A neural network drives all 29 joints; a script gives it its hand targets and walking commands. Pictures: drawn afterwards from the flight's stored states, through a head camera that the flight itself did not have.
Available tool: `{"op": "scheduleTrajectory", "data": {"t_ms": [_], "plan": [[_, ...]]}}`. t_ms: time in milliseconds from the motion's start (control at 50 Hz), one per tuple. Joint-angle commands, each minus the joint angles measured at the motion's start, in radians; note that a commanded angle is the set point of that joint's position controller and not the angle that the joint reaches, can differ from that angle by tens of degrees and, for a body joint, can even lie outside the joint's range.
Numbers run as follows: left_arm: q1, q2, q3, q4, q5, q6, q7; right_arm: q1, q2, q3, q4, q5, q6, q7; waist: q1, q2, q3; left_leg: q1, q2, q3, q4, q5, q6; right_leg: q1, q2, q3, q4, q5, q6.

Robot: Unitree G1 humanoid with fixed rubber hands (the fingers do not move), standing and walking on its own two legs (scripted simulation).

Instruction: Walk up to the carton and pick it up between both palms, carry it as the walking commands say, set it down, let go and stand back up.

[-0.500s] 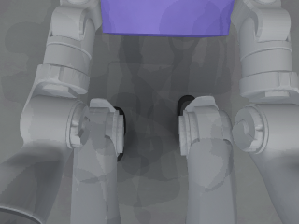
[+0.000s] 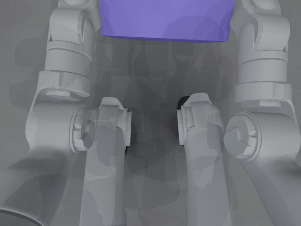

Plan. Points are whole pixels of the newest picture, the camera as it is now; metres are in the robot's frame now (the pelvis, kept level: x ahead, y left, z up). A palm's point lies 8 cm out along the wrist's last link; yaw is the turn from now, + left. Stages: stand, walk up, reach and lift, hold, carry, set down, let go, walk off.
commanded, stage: reach and lift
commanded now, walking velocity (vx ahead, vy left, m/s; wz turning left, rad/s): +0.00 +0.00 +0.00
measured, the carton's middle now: (165, 1) +0.56 -0.04 -0.18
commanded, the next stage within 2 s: none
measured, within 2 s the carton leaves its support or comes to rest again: neither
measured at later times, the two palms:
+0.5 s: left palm out of the picture +0.54 +0.11 -0.04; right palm out of the picture +0.52 -0.19 -0.02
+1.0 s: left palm out of the picture +0.52 +0.11 +0.03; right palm out of the picture +0.50 -0.19 +0.04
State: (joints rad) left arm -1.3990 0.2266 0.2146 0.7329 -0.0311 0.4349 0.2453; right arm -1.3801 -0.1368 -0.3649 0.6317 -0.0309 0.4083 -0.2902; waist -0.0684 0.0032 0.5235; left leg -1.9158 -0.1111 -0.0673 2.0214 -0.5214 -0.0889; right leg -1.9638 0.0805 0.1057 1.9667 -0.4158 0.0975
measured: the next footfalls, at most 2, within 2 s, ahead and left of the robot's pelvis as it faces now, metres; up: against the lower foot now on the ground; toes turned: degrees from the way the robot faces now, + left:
none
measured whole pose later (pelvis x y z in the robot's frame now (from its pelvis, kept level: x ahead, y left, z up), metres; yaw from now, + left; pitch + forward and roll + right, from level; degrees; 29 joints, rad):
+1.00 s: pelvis -0.01 +0.00 +0.11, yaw +0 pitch +16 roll +1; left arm -1.22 0.17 0.22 0.63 -0.03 0.49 0.24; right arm -1.22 -0.08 -0.35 0.54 -0.05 0.48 -0.29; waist -0.07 -0.01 0.52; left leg -1.49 -0.12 -0.08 1.68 -0.47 -0.08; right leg -1.53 0.09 0.13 1.64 -0.38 0.09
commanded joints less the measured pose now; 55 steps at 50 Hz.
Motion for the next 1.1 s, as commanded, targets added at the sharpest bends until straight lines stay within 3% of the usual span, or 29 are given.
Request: {"op": "scheduleTrajectory", "data": {"t_ms": [0, 80, 100, 140, 180, 240, 380, 520, 560, 580, 640, 660, 740, 820, 940, 1060, 1080], "plan": [[-0.841, -1.19, -0.5, -0.312, -0.186, -0.063, -0.439, -0.721, 1.13, 0.653, -0.149, 0.212, 0.0, 0.481, -0.007, 0.013, -2.596, 0.621, -0.047, 0.203, -0.26, 0.128, 0.056, 0.904, 0.054, -0.248, -0.189, 0.173, -0.072], [-0.831, -1.187, -0.539, -0.374, -0.201, -0.051, -0.434, -0.705, 1.137, 0.69, -0.198, 0.234, 0.015, 0.477, -0.004, 0.013, -2.66, 0.667, -0.055, 0.206, -0.276, 0.161, 0.052, 0.966, 0.061, -0.237, -0.206, 0.215, -0.071], [-0.819, -1.169, -0.532, -0.37, -0.194, -0.049, -0.436, -0.703, 1.146, 0.689, -0.192, 0.236, 0.018, 0.475, 0.014, 0.007, -2.647, 0.662, -0.057, 0.205, -0.291, 0.164, 0.055, 0.974, 0.062, -0.234, -0.214, 0.219, -0.068], [-0.844, -1.179, -0.551, -0.417, -0.206, -0.051, -0.433, -0.683, 1.145, 0.69, -0.187, 0.235, 0.022, 0.475, 0.002, 0.017, -2.657, 0.695, -0.055, 0.194, -0.305, 0.154, 0.055, 0.98, 0.063, -0.231, -0.222, 0.209, -0.072], [-0.808, -1.181, -0.552, -0.396, -0.202, -0.045, -0.434, -0.7, 1.146, 0.706, -0.214, 0.244, 0.02, 0.47, 0.017, 0.021, -2.65, 0.697, -0.056, 0.197, -0.316, 0.161, 0.057, 1.009, 0.061, -0.223, -0.237, 0.218, -0.071], [-0.84, -1.17, -0.558, -0.444, -0.211, -0.048, -0.434, -0.691, 1.155, 0.709, -0.221, 0.247, 0.027, 0.465, 0.015, 0.009, -2.671, 0.72, -0.062, 0.198, -0.334, 0.161, 0.059, 1.064, 0.064, -0.214, -0.261, 0.219, -0.068], [-0.81, -1.201, -0.546, -0.382, -0.211, -0.041, -0.451, -0.657, 1.165, 0.688, -0.174, 0.216, 0.033, 0.461, -0.013, 0.01, -2.597, 0.711, -0.058, 0.182, -0.391, 0.099, 0.061, 1.085, 0.057, -0.211, -0.312, 0.166, -0.07], [-0.784, -1.207, -0.513, -0.334, -0.189, -0.036, -0.462, -0.662, 1.197, 0.693, -0.155, 0.212, 0.04, 0.47, 0.021, -0.011, -2.555, 0.716, -0.056, 0.179, -0.45, 0.055, 0.07, 1.115, 0.056, -0.202, -0.366, 0.116, -0.063], [-0.79, -1.229, -0.535, -0.348, -0.201, -0.033, -0.465, -0.64, 1.191, 0.683, -0.156, 0.203, 0.043, 0.47, -0.012, -0.005, -2.588, 0.749, -0.056, 0.166, -0.463, 0.061, 0.064, 1.13, 0.059, -0.205, -0.379, 0.124, -0.067], [-0.78, -1.215, -0.53, -0.341, -0.188, -0.032, -0.467, -0.638, 1.199, 0.693, -0.153, 0.212, 0.041, 0.47, 0.014, 0.009, -2.582, 0.742, -0.055, 0.175, -0.466, 0.067, 0.063, 1.133, 0.056, -0.2, -0.383, 0.131, -0.067], [-0.783, -1.217, -0.539, -0.376, -0.199, -0.033, -0.466, -0.644, 1.202, 0.713, -0.184, 0.22, 0.046, 0.471, 0.01, -0.009, -2.629, 0.792, -0.059, 0.168, -0.485, 0.089, 0.066, 1.184, 0.06, -0.195, -0.405, 0.145, -0.062], [-0.79, -1.206, -0.538, -0.388, -0.197, -0.035, -0.466, -0.627, 1.216, 0.716, -0.165, 0.225, 0.049, 0.471, 0.023, -0.002, -2.619, 0.79, -0.058, 0.17, -0.493, 0.084, 0.069, 1.188, 0.059, -0.191, -0.409, 0.141, -0.06], [-0.772, -1.219, -0.56, -0.399, -0.204, -0.03, -0.464, -0.624, 1.2, 0.719, -0.199, 0.224, 0.048, 0.472, 0.008, 0.005, -2.646, 0.845, -0.059, 0.159, -0.524, 0.103, 0.064, 1.212, 0.063, -0.194, -0.433, 0.157, -0.061], [-0.752, -1.224, -0.569, -0.415, -0.207, -0.029, -0.462, -0.623, 1.214, 0.742, -0.223, 0.231, 0.049, 0.47, 0.019, -0.012, -2.655, 0.882, -0.061, 0.152, -0.548, 0.11, 0.067, 1.256, 0.064, -0.188, -0.457, 0.16, -0.059], [-0.758, -1.24, -0.571, -0.42, -0.205, -0.028, -0.463, -0.582, 1.225, 0.73, -0.197, 0.223, 0.053, 0.472, 0.01, 0.015, -2.624, 0.913, -0.058, 0.146, -0.596, 0.08, 0.062, 1.292, 0.062, -0.173, -0.507, 0.135, -0.062], [-0.712, -1.257, -0.563, -0.389, -0.197, -0.03, -0.471, -0.563, 1.249, 0.746, -0.198, 0.218, 0.051, 0.477, 0.02, -0.011, -2.59, 0.943, -0.056, 0.136, -0.645, 0.085, 0.066, 1.332, 0.061, -0.17, -0.553, 0.133, -0.055], [-0.71, -1.263, -0.561, -0.384, -0.197, -0.03, -0.471, -0.578, 1.241, 0.746, -0.204, 0.223, 0.047, 0.477, 0.016, 0.007, -2.576, 0.949, -0.054, 0.132, -0.657, 0.078, 0.066, 1.323, 0.059, -0.167, -0.562, 0.124, -0.055]]}}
